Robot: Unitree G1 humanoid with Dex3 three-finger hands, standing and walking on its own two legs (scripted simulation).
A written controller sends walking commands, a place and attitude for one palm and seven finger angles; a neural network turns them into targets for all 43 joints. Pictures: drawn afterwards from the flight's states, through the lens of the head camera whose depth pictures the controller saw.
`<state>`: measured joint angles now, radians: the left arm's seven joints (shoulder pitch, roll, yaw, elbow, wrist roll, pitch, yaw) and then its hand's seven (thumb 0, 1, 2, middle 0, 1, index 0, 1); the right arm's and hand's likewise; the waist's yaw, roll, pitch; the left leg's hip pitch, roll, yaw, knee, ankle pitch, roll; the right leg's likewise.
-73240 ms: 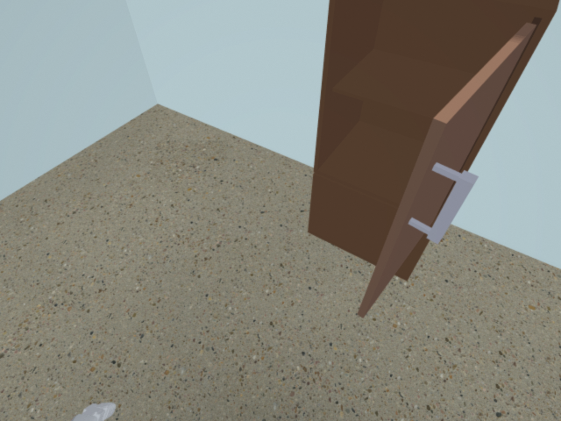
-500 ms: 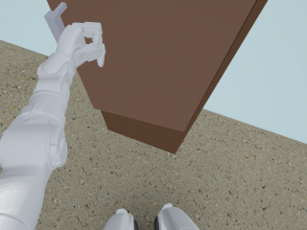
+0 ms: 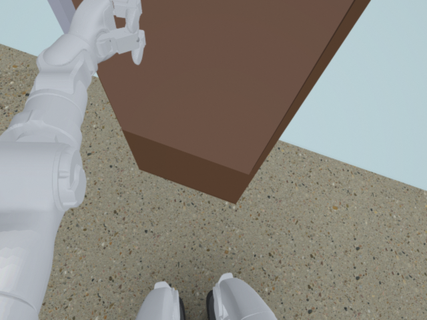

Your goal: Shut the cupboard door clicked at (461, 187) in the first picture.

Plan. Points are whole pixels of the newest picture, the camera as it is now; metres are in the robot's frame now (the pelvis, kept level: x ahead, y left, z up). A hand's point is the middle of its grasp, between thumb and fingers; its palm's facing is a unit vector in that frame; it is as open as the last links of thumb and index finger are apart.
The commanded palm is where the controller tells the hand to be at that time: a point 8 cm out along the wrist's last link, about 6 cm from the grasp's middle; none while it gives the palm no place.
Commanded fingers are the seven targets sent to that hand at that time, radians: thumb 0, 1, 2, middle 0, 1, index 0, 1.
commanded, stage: pull the fist back off the door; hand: left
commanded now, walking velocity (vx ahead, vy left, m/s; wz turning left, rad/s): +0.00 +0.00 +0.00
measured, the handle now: (78, 18) +0.62 +0.15 +0.13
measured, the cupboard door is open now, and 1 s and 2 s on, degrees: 0 0 0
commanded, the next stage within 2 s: draw the hand back to the body in 0.88 s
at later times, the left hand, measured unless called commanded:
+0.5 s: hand (151, 45) +0.54 +0.03 +0.14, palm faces -0.03 -1.00 +0.00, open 3.0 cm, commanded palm +0.50 +0.08 +0.13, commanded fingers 0.00 0.90 0.90 -1.30 -1.50 -1.30 -1.50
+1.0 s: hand (142, 85) +0.46 +0.05 +0.14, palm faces -0.04 -1.00 -0.01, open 3.1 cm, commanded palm +0.44 +0.10 +0.13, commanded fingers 0.00 0.90 0.90 -1.30 -1.50 -1.30 -1.50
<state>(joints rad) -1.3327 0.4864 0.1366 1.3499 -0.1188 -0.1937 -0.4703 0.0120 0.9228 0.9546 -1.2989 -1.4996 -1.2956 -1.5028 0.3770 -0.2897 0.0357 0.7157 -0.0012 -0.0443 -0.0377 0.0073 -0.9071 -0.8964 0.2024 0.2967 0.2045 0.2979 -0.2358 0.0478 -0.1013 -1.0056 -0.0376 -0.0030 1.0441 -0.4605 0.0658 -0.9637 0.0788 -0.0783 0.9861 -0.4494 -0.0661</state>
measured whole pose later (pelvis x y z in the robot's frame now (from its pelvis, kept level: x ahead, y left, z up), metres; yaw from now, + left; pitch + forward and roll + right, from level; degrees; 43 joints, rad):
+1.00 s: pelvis +0.00 -0.01 +0.03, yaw +0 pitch +13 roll +0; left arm -0.82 0.12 0.09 1.05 -0.09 -0.37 0.09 0.02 0.89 0.90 -1.30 -1.50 -1.30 -1.50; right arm 0.28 -0.25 0.00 0.63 0.00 0.00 0.05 0.01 -0.91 -0.90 0.20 0.30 0.20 0.30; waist -0.10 0.03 -0.12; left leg -0.68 -0.05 0.02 0.84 -0.39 0.05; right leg -0.66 0.07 -0.04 0.83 -0.40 -0.07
